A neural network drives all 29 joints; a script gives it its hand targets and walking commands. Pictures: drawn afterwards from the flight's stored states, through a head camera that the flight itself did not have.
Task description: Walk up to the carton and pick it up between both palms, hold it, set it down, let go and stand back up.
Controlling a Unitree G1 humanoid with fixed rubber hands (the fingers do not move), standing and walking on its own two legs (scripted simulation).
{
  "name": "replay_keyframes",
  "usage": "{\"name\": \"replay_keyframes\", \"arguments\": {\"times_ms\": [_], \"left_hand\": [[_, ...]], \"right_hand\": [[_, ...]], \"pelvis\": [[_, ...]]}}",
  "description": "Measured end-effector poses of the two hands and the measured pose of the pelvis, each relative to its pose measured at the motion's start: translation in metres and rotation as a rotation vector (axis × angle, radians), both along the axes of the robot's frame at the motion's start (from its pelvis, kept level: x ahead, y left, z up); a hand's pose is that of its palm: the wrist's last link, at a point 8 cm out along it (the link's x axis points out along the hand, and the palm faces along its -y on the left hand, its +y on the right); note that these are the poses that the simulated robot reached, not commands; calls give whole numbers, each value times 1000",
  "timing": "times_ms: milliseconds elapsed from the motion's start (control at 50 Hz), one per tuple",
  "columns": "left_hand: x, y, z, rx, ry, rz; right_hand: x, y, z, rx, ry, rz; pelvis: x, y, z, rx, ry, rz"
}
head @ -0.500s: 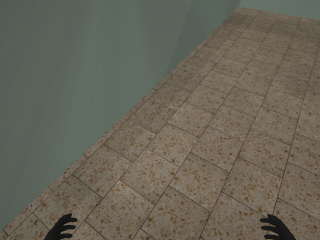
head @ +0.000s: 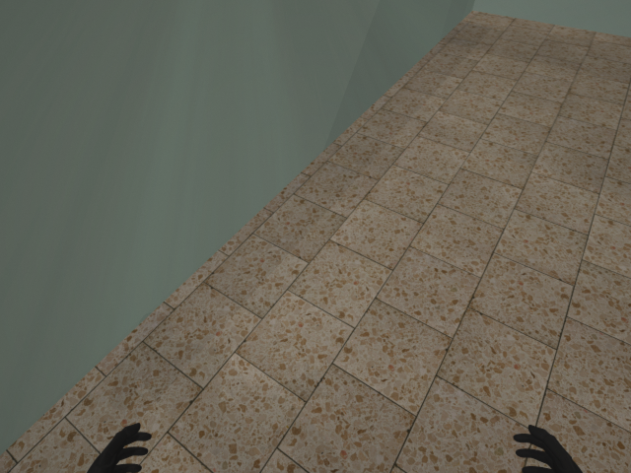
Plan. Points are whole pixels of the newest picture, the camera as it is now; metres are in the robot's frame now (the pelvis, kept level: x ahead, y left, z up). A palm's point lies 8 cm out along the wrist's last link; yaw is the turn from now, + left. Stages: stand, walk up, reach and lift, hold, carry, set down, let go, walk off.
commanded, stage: stand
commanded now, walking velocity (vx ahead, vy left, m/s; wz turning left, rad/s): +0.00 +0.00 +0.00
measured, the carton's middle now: out of the picture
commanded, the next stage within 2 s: walk up in 0.42 s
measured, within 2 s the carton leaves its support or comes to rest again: neither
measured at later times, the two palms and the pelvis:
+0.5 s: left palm out of the picture +0.12 +0.31 -0.08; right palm out of the picture +0.12 -0.28 -0.09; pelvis +0.00 +0.00 +0.00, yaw +0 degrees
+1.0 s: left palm (182, 462) +0.15 +0.20 -0.07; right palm out of the picture +0.08 -0.46 -0.08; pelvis +0.00 -0.11 +0.00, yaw -7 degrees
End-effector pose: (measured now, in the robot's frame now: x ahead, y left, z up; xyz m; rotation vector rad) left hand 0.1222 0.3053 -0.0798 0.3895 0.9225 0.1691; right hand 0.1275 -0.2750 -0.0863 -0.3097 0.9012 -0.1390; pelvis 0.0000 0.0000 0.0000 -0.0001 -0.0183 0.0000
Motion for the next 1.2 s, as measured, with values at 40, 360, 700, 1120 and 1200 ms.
{"name": "replay_keyframes", "arguments": {"times_ms": [40,360,700,1120,1200], "left_hand": [[0,0,0,0,2,1],[-3,0,-1,0,15,5],[-3,-1,-1,-29,76,-19],[17,-163,27,49,213,-128],[11,-182,39,96,263,-139]], "right_hand": [[0,0,0,0,2,0],[-3,-1,-1,0,14,-3],[-12,-21,4,-40,26,-34],[-57,-237,-14,-73,92,-214],[-69,-268,-5,-75,124,-233]], "pelvis": [[0,0,0,0,0,0],[0,0,1,1,4,0],[-3,-5,3,-9,4,-10],[1,-165,6,75,68,-157],[-1,-193,17,92,92,-188]]}}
